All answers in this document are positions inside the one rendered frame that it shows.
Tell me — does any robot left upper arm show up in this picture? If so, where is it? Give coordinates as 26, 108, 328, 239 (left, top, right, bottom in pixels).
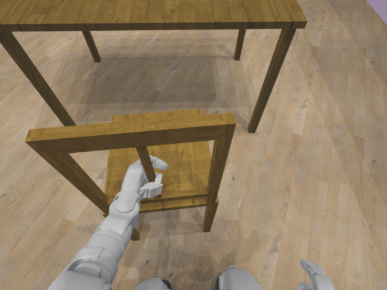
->
51, 270, 112, 290

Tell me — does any left robot hand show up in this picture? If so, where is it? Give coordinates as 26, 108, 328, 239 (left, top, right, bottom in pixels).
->
121, 154, 168, 200

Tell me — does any right robot hand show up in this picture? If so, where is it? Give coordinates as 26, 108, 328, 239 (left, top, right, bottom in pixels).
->
297, 259, 335, 290

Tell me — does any robot left forearm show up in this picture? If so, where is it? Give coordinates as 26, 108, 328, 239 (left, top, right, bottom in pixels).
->
47, 190, 140, 290

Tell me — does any right robot thigh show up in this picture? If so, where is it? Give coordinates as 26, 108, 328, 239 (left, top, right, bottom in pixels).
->
219, 269, 263, 290

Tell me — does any chair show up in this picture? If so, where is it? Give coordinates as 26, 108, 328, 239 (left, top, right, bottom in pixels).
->
25, 109, 236, 241

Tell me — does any table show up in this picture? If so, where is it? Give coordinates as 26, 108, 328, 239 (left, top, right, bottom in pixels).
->
0, 0, 308, 133

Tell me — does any robot right shin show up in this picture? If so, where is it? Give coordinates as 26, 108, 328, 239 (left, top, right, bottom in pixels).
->
226, 266, 239, 271

